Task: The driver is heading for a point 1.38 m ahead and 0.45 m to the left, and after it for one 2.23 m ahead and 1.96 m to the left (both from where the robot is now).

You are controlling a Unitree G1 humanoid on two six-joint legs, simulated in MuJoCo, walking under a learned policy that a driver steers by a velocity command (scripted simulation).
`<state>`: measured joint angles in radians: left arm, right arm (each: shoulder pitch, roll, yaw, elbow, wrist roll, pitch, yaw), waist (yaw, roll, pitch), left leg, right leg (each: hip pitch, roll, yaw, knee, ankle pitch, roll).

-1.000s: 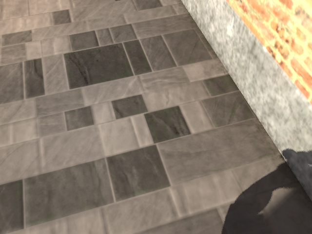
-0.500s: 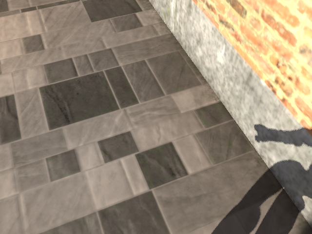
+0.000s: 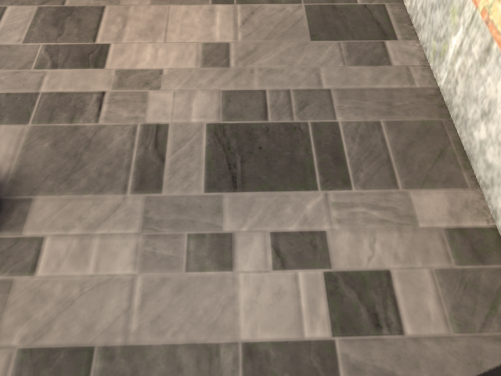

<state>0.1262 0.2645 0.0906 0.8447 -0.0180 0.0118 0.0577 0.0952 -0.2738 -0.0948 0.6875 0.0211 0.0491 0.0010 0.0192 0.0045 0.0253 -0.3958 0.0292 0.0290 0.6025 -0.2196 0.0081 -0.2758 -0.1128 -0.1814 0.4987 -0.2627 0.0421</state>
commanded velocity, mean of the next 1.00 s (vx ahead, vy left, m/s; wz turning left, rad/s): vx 0.01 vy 0.00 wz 0.55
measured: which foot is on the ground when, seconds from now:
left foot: down 0.00-0.52, up 0.54-0.96, down 0.98-1.00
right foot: down 0.00-0.02, up 0.04-0.50, down 0.52-0.98, up 1.00-1.00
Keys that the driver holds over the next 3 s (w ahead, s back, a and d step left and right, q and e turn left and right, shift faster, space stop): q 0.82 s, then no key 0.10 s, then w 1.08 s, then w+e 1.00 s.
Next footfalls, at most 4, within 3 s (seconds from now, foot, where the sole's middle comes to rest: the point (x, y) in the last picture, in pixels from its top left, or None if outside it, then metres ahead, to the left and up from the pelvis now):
0.52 right None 0.11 -0.09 -0.77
0.98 left None -0.02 0.14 -0.77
1.50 right None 0.36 0.12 -0.77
2.02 left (76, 350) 0.50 0.49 -0.77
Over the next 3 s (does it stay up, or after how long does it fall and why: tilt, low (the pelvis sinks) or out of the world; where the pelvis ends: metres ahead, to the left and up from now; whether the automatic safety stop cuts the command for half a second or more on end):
stays up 0.91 0.50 0.00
